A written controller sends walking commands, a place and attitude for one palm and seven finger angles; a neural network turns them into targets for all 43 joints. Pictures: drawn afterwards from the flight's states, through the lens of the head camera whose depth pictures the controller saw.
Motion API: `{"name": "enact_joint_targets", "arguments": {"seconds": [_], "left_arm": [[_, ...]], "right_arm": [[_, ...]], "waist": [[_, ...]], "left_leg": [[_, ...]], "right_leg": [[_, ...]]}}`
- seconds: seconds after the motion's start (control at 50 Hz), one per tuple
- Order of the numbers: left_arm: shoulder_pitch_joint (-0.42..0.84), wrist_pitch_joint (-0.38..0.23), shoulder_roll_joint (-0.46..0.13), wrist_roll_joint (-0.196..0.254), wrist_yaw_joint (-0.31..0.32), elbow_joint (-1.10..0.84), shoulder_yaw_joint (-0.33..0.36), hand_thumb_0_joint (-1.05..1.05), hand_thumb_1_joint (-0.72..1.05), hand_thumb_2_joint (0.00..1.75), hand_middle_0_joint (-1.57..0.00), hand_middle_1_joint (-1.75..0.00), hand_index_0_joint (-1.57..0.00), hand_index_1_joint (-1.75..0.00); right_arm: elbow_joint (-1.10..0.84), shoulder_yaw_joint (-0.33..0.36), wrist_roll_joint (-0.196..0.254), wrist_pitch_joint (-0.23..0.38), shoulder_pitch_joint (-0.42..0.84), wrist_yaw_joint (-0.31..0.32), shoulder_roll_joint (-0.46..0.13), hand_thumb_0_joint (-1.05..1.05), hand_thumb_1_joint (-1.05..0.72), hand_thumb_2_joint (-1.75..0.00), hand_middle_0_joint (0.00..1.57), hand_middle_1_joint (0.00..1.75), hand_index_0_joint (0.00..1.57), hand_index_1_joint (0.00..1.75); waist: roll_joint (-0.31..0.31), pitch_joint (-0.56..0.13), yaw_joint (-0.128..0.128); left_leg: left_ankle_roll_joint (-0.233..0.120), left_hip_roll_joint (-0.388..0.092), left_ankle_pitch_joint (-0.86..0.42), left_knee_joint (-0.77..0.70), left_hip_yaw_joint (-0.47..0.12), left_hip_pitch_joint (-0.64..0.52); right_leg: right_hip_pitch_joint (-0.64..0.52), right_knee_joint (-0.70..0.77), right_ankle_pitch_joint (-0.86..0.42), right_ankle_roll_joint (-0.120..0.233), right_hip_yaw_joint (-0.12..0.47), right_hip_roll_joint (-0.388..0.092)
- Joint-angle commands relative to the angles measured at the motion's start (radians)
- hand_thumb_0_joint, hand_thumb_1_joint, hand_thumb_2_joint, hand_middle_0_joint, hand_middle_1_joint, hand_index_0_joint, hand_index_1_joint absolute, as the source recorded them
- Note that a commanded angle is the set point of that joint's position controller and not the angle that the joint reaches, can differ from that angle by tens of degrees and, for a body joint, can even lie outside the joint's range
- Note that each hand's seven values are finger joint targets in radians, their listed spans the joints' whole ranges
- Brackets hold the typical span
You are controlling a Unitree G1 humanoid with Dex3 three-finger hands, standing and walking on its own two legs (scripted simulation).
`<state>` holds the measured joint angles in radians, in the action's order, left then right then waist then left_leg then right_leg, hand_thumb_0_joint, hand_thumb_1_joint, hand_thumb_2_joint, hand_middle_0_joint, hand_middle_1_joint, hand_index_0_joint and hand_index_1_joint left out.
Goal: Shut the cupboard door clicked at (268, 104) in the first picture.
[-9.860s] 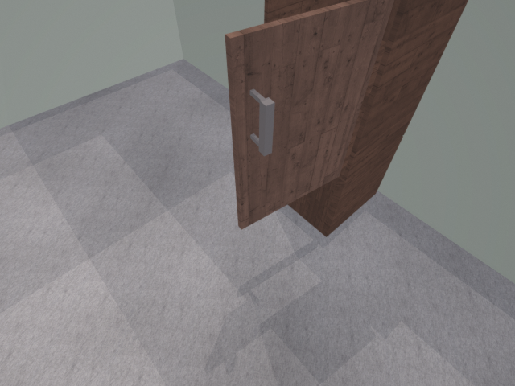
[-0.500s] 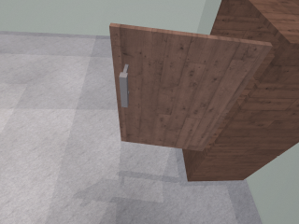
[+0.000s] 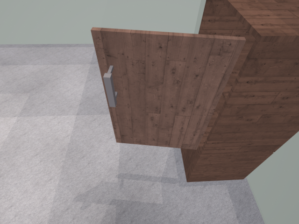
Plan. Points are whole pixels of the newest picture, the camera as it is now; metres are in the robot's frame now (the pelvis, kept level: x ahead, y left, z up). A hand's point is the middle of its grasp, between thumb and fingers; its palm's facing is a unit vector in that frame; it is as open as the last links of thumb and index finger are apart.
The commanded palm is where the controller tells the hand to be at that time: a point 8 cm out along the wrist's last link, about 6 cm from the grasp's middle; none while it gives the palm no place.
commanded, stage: come to a stop and stand still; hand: left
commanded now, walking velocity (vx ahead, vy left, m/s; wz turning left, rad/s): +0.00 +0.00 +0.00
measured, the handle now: (112, 86) +0.51 +0.15 +0.07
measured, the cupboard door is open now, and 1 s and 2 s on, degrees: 82 82 82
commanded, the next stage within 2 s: look again from close up in 0.22 s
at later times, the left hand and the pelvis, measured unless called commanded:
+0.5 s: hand out of the picture +0.00 +0.17 -0.19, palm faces +0.01 -0.98 -0.19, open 7.4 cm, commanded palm none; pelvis +0.00 +0.01 -0.01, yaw +0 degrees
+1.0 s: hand out of the picture -0.04 +0.21 -0.18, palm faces +0.00 -0.98 -0.19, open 7.4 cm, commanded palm none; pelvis -0.03 +0.03 -0.01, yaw +0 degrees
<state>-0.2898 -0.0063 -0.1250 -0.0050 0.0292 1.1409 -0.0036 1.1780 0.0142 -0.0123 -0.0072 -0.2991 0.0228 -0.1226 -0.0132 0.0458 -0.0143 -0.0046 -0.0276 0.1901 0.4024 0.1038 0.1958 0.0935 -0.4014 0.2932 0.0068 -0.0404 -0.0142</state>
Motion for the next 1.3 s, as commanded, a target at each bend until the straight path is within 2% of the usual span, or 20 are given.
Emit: {"name": "enact_joint_targets", "arguments": {"seconds": [0.0, 0.28, 0.3, 0.32, 0.34, 0.36, 0.38, 0.4, 0.42, 0.44, 0.46, 0.5, 0.52, 0.58, 0.68, 0.86, 0.98, 1.18, 1.24, 1.28], "left_arm": [[-0.064, -0.014, -0.095, 0.002, 0.012, -0.027, 0.020, 0.00, 0.90, 0.90, -0.20, -0.30, -0.20, -0.30], [-0.084, -0.017, -0.079, 0.000, 0.015, -0.018, 0.021, 0.00, 0.90, 0.90, -0.20, -0.30, -0.20, -0.30], [-0.154, -0.046, -0.108, -0.025, 0.051, -0.009, 0.014, 0.00, 0.90, 0.90, -0.20, -0.30, -0.20, -0.30], [-0.129, -0.059, -0.153, -0.025, 0.053, -0.043, 0.024, 0.00, 0.90, 0.90, -0.20, -0.30, -0.20, -0.30], [-0.131, -0.065, -0.143, -0.018, 0.048, -0.067, 0.023, 0.00, 0.90, 0.90, -0.20, -0.30, -0.20, -0.30], [-0.127, -0.064, -0.128, -0.009, 0.045, -0.074, 0.019, 0.00, 0.90, 0.90, -0.20, -0.30, -0.20, -0.30], [-0.131, -0.061, -0.126, -0.008, 0.043, -0.085, 0.021, 0.00, 0.90, 0.90, -0.20, -0.30, -0.20, -0.30], [-0.131, -0.055, -0.117, -0.008, 0.042, -0.090, 0.021, 0.00, 0.90, 0.90, -0.20, -0.30, -0.20, -0.30], [-0.126, -0.045, -0.115, -0.011, 0.040, -0.098, 0.018, 0.00, 0.90, 0.90, -0.20, -0.30, -0.20, -0.30], [-0.120, -0.036, -0.119, -0.012, 0.037, -0.106, 0.018, 0.00, 0.90, 0.90, -0.20, -0.30, -0.20, -0.30], [-0.115, -0.031, -0.116, -0.013, 0.034, -0.108, 0.016, 0.00, 0.90, 0.90, -0.20, -0.30, -0.20, -0.30], [-0.091, -0.019, -0.115, -0.014, 0.028, -0.121, 0.011, 0.00, 0.90, 0.90, -0.20, -0.30, -0.20, -0.30], [-0.089, -0.017, -0.115, -0.015, 0.026, -0.123, 0.010, 0.00, 0.90, 0.90, -0.20, -0.30, -0.20, -0.30], [-0.074, -0.008, -0.132, -0.015, 0.019, -0.138, 0.010, 0.00, 0.90, 0.90, -0.20, -0.30, -0.20, -0.30], [-0.078, -0.008, -0.150, -0.017, 0.013, -0.157, 0.010, 0.00, 0.90, 0.90, -0.20, -0.30, -0.20, -0.30], [-0.097, -0.012, -0.166, -0.016, 0.007, -0.147, 0.009, 0.00, 0.90, 0.90, -0.20, -0.30, -0.20, -0.30], [-0.163, 0.005, -0.121, -0.026, -0.005, -0.115, 0.008, 0.00, 0.90, 0.90, -0.20, -0.30, -0.20, -0.30], [-0.206, -0.015, -0.120, -0.017, -0.011, -0.093, 0.022, 0.00, 0.90, 0.90, -0.20, -0.30, -0.20, -0.30], [-0.207, -0.017, -0.107, -0.018, -0.011, -0.087, 0.024, 0.00, 0.90, 0.90, -0.20, -0.30, -0.20, -0.30], [-0.213, -0.020, -0.093, -0.020, -0.014, -0.089, 0.027, 0.00, 0.90, 0.90, -0.20, -0.30, -0.20, -0.30]], "right_arm": [[-0.024, 0.016, -0.002, 0.015, -0.050, 0.011, -0.083, 0.00, -0.90, -0.90, 0.20, 0.30, 0.20, 0.30], [-0.029, 0.016, -0.002, 0.020, -0.045, 0.018, -0.079, 0.00, -0.90, -0.90, 0.20, 0.30, 0.20, 0.30], [-0.115, 0.011, 0.009, 0.041, 0.070, 0.004, -0.121, 0.00, -0.90, -0.90, 0.20, 0.30, 0.20, 0.30], [-0.155, 0.002, 0.001, 0.041, 0.047, 0.001, -0.095, 0.00, -0.90, -0.90, 0.20, 0.30, 0.20, 0.30], [-0.143, 0.004, -0.004, 0.050, -0.051, 0.005, -0.073, 0.00, -0.90, -0.90, 0.20, 0.30, 0.20, 0.30], [-0.138, 0.010, -0.004, 0.052, -0.069, 0.009, -0.092, 0.00, -0.90, -0.90, 0.20, 0.30, 0.20, 0.30], [-0.143, 0.014, 0.001, 0.051, -0.070, 0.011, -0.109, 0.00, -0.90, -0.90, 0.20, 0.30, 0.20, 0.30], [-0.149, 0.015, 0.002, 0.048, -0.060, 0.013, -0.119, 0.00, -0.90, -0.90, 0.20, 0.30, 0.20, 0.30], [-0.156, 0.012, 0.000, 0.047, -0.043, 0.013, -0.116, 0.00, -0.90, -0.90, 0.20, 0.30, 0.20, 0.30], [-0.165, 0.012, 0.001, 0.040, -0.026, 0.012, -0.119, 0.00, -0.90, -0.90, 0.20, 0.30, 0.20, 0.30], [-0.175, 0.011, 0.000, 0.036, -0.009, 0.011, -0.119, 0.00, -0.90, -0.90, 0.20, 0.30, 0.20, 0.30], [-0.186, 0.013, -0.001, 0.031, 0.006, 0.007, -0.137, 0.00, -0.90, -0.90, 0.20, 0.30, 0.20, 0.30], [-0.185, 0.012, -0.003, 0.032, 0.010, 0.005, -0.138, 0.00, -0.90, -0.90, 0.20, 0.30, 0.20, 0.30], [-0.206, 0.016, -0.005, 0.025, 0.026, -0.001, -0.155, 0.00, -0.90, -0.90, 0.20, 0.30, 0.20, 0.30], [-0.219, 0.021, -0.006, 0.025, 0.033, -0.008, -0.175, 0.00, -0.90, -0.90, 0.20, 0.30, 0.20, 0.30], [-0.199, 0.020, -0.001, 0.037, 0.025, -0.010, -0.195, 0.00, -0.90, -0.90, 0.20, 0.30, 0.20, 0.30], [-0.169, 0.030, -0.009, 0.012, 0.006, -0.011, -0.200, 0.00, -0.90, -0.90, 0.20, 0.30, 0.20, 0.30], [-0.153, 0.026, -0.005, 0.035, -0.025, -0.007, -0.131, 0.00, -0.90, -0.90, 0.20, 0.30, 0.20, 0.30], [-0.138, 0.028, -0.004, 0.046, -0.049, -0.002, -0.134, 0.00, -0.90, -0.90, 0.20, 0.30, 0.20, 0.30], [-0.125, 0.036, -0.004, 0.052, -0.076, 0.004, -0.155, 0.00, -0.90, -0.90, 0.20, 0.30, 0.20, 0.30]], "waist": [[-0.004, 0.033, 0.003], [0.002, 0.027, 0.006], [0.031, 0.032, 0.045], [0.026, 0.007, -0.005], [-0.034, -0.113, -0.026], [-0.058, -0.193, -0.021], [-0.065, -0.208, -0.013], [-0.055, -0.181, -0.006], [0.018, -0.117, 0.004], [0.033, -0.063, 0.007], [0.000, -0.025, 0.010], [-0.008, 0.017, 0.007], [0.027, 0.030, 0.013], [0.033, 0.059, 0.011], [0.019, 0.048, 0.015], [0.021, -0.001, 0.021], [0.052, 0.058, 0.028], [-0.023, 0.066, 0.014], [0.025, 0.056, 0.006], [0.080, 0.014, 0.003]], "left_leg": [[-0.001, -0.076, -0.082, -0.050, -0.095, -0.055], [-0.001, -0.083, -0.152, -0.036, -0.095, -0.069], [0.010, -0.089, -0.246, 0.203, -0.060, -0.014], [0.012, -0.052, -0.170, 0.180, -0.060, 0.023], [-0.009, -0.041, -0.117, 0.133, -0.050, 0.005], [-0.019, -0.047, -0.212, 0.143, -0.062, -0.034], [-0.027, -0.064, -0.288, 0.150, -0.070, -0.046], [-0.030, -0.078, -0.328, 0.151, -0.077, -0.047], [-0.029, -0.080, -0.352, 0.143, -0.075, -0.034], [-0.028, -0.083, -0.313, 0.127, -0.087, -0.012], [-0.029, -0.086, -0.262, 0.110, -0.098, 0.004], [-0.033, -0.087, -0.154, 0.065, -0.113, 0.027], [-0.039, -0.089, -0.137, 0.047, -0.124, 0.043], [-0.039, -0.082, 0.078, -0.018, -0.149, 0.076], [-0.039, -0.081, 0.193, -0.067, -0.164, 0.090], [-0.045, -0.094, 0.152, -0.095, -0.174, 0.068], [-0.067, -0.141, 0.471, -0.160, -0.219, 0.138], [-0.054, -0.076, 0.256, 0.049, -0.104, 0.116], [-0.069, -0.106, 0.181, 0.045, -0.120, 0.072], [-0.098, -0.165, 0.102, 0.015, -0.178, 0.004]], "right_leg": [[0.108, 0.110, -0.127, 0.030, 0.098, -0.102], [0.081, 0.093, -0.238, 0.027, 0.086, -0.101], [0.138, 0.074, -0.624, -0.001, 0.153, -0.145], [0.062, 0.008, -0.962, 0.007, 0.144, -0.178], [-0.029, -0.088, -1.034, 0.029, 0.111, -0.167], [-0.064, -0.131, -0.996, 0.032, 0.083, -0.145], [-0.051, -0.135, -0.889, 0.032, 0.079, -0.129], [-0.016, -0.125, -0.771, 0.034, 0.078, -0.119], [0.030, -0.110, -0.657, 0.035, 0.075, -0.110], [0.072, -0.091, -0.510, 0.036, 0.080, -0.100], [0.103, -0.071, -0.418, 0.035, 0.084, -0.092], [0.143, -0.047, -0.223, 0.034, 0.088, -0.075], [0.145, -0.036, -0.155, 0.032, 0.082, -0.068], [0.180, -0.010, 0.015, 0.031, 0.089, -0.055], [0.187, 0.003, 0.048, 0.026, 0.086, -0.058], [0.148, 0.002, -0.024, 0.021, 0.074, -0.070], [0.195, -0.061, 0.168, 0.025, 0.016, -0.023], [0.232, 0.018, 0.165, 0.071, 0.138, -0.073], [0.243, -0.051, 0.067, 0.064, 0.095, -0.050], [0.260, -0.146, -0.007, 0.048, 0.033, -0.020]]}}
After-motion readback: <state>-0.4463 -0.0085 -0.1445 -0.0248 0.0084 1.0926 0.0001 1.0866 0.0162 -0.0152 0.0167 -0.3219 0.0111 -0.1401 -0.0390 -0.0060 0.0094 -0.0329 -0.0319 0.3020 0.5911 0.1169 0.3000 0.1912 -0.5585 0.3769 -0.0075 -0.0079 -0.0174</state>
